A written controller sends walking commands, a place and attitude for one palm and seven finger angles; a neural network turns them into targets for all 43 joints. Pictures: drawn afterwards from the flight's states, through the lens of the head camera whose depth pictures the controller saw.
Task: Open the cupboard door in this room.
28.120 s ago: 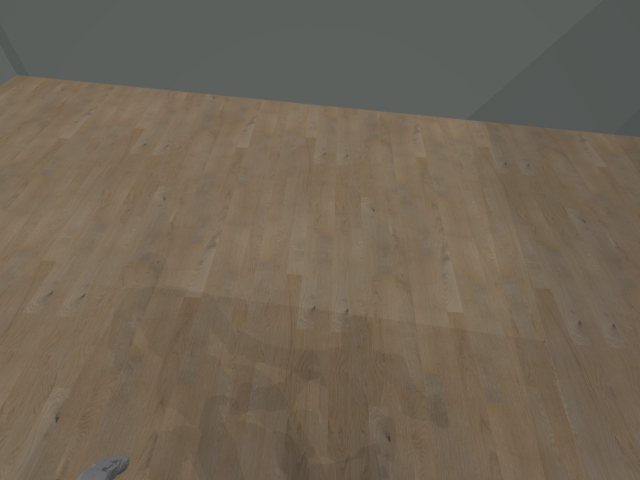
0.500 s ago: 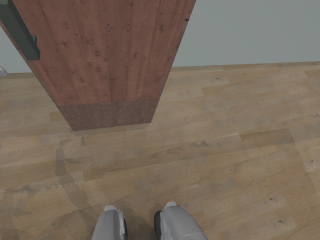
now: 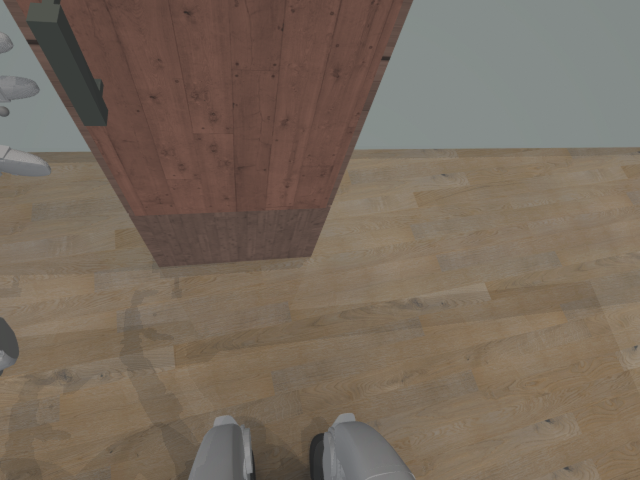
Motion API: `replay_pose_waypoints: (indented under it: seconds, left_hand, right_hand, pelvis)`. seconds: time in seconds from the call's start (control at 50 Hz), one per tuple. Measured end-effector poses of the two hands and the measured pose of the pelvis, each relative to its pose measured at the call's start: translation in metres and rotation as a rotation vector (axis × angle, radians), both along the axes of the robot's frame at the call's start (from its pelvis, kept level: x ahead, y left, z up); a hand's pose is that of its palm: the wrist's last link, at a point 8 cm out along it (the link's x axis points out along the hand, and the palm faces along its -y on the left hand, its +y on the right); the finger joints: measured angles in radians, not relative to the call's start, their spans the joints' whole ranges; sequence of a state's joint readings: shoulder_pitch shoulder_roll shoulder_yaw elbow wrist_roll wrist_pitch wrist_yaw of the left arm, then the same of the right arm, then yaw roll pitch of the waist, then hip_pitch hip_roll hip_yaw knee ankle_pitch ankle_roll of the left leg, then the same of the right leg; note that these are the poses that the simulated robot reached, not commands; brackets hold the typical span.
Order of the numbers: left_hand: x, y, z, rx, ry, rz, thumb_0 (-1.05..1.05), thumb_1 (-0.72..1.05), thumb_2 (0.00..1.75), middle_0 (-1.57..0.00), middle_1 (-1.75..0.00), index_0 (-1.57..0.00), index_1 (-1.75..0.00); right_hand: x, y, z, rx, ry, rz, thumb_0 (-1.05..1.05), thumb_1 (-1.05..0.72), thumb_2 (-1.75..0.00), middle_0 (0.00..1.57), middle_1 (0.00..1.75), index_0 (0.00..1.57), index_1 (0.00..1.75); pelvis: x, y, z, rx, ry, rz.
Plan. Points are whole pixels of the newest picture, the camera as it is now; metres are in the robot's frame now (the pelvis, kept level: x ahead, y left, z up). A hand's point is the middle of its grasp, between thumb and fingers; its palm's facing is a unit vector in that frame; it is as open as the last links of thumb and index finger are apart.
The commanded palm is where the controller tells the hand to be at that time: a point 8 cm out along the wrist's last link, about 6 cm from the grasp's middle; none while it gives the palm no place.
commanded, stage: move the hooked fingers beside the handle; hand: left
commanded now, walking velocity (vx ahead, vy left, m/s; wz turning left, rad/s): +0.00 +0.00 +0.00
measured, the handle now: (76, 58) +0.58 +0.25 +0.08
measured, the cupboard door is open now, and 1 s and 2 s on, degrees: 0 0 2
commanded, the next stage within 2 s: slide the fingers in behind the handle in 0.52 s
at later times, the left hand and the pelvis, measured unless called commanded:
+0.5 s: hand (3, 97) +0.52 +0.30 +0.08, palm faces +0.07 -1.00 -0.01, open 14.0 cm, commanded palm +0.51 +0.33 +0.07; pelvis +0.00 -0.01 -0.01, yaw -2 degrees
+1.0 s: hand (37, 110) +0.51 +0.27 +0.08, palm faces +0.03 -1.00 -0.01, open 14.0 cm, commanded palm +0.50 +0.30 +0.07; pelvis +0.00 +0.00 +0.00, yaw +0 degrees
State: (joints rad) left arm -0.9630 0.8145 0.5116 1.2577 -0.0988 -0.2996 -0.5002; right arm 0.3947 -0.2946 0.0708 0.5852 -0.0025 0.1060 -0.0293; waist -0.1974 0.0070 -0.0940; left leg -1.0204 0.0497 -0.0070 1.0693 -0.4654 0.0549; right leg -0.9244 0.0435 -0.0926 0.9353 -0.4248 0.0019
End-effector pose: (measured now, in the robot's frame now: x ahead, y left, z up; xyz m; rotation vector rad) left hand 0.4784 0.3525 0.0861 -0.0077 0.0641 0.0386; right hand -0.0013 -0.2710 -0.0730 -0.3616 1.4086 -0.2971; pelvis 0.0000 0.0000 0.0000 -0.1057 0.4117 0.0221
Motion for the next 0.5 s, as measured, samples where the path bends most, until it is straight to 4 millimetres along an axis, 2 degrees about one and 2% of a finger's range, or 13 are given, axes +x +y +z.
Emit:
replay_pose_waypoints:
  seconds: [0.12,0.24,0.38,0.5]
  left_hand:
    - [0.008,-0.007,0.001,0.021,-0.033,0.019,-0.01,-0.50,0.30,-0.30,-1.20,-0.30,-1.20]
    - [0.014,-0.009,0.002,0.028,-0.017,0.018,-0.01,-0.50,0.30,-0.30,-1.20,-0.30,-1.20]
    - [0.018,-0.003,-0.001,0.027,-0.004,0.029,-0.01,-0.50,0.30,-0.30,-1.20,-0.30,-1.20]
    - [0.019,0.004,-0.002,0.020,-0.020,0.033,-0.01,-0.50,0.30,-0.30,-1.20,-0.30,-1.20]
  right_hand:
    - [-0.001,-0.003,-0.004,-0.005,-0.020,-0.003,0.00,-0.90,-0.90,0.21,0.30,0.21,0.30]
    - [-0.012,-0.003,-0.008,0.006,0.003,-0.028,0.00,-0.90,-0.90,0.21,0.30,0.21,0.30]
    - [-0.028,-0.001,-0.010,0.011,0.048,-0.052,0.00,-0.90,-0.90,0.21,0.30,0.21,0.30]
    - [-0.033,-0.001,-0.008,0.005,0.070,-0.066,0.00,-0.90,-0.90,0.21,0.30,0.21,0.30]
  pelvis:
    - [-0.004,-0.004,-0.004,0.003,0.007,-0.007]
    - [-0.005,-0.007,-0.006,0.004,0.017,-0.016]
    - [-0.004,-0.009,-0.009,0.003,0.034,-0.023]
    - [-0.003,-0.008,-0.011,-0.002,0.044,-0.027]
